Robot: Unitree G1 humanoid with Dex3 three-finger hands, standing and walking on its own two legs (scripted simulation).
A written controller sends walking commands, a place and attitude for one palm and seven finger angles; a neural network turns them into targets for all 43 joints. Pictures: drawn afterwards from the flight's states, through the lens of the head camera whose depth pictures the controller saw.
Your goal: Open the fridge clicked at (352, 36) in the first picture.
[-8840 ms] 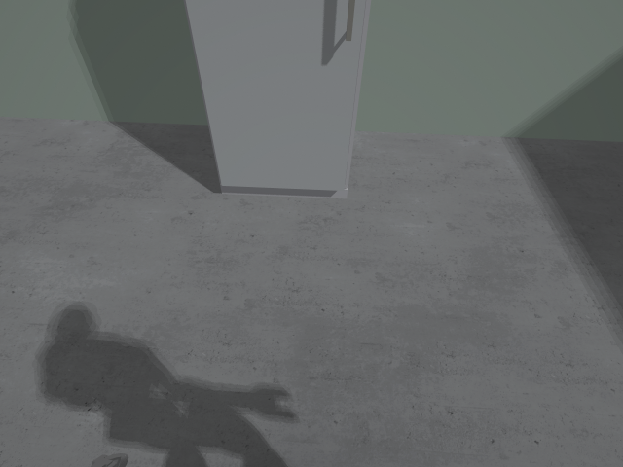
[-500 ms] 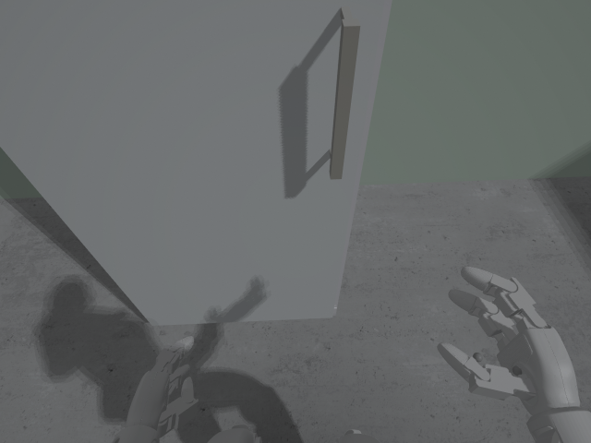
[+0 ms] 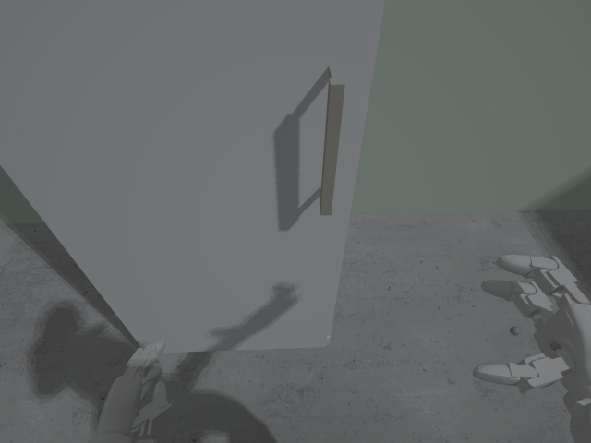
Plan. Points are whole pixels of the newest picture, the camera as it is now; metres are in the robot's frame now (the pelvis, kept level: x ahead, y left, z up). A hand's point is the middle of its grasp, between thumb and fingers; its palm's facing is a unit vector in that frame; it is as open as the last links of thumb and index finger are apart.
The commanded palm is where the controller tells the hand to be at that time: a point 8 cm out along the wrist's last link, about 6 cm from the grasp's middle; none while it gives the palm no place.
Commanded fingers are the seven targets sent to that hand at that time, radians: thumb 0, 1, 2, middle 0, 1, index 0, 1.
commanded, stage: raise the hand to about handle height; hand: right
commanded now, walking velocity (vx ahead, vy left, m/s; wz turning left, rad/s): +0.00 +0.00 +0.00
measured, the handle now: (328, 148) +0.50 -0.03 +0.15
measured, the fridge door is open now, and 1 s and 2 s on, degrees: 0 0 0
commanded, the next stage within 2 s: move the hooked fingers beside the handle in 0.92 s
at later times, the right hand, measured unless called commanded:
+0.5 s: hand (552, 266) +0.28 -0.26 +0.16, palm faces +0.02 +1.00 -0.08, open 14.0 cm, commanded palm +0.25 -0.30 +0.16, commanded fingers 0.00 0.50 -0.30 0.30 1.20 0.30 1.20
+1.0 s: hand (538, 269) +0.28 -0.25 +0.15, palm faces +0.02 +1.00 -0.06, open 14.0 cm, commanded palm +0.25 -0.30 +0.16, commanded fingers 0.00 0.50 -0.30 0.30 1.20 0.30 1.20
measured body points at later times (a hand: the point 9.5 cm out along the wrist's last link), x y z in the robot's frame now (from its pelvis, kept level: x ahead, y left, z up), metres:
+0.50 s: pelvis +0.01 +0.02 +0.02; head +0.00 +0.02 +0.47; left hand +0.18 +0.25 -0.06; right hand +0.28 -0.32 +0.16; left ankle +0.01 +0.13 -0.71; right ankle -0.01 -0.08 -0.71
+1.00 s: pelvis +0.01 +0.02 +0.02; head +0.00 +0.03 +0.47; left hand +0.18 +0.26 -0.05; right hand +0.28 -0.31 +0.16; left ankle +0.01 +0.13 -0.71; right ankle -0.01 -0.08 -0.71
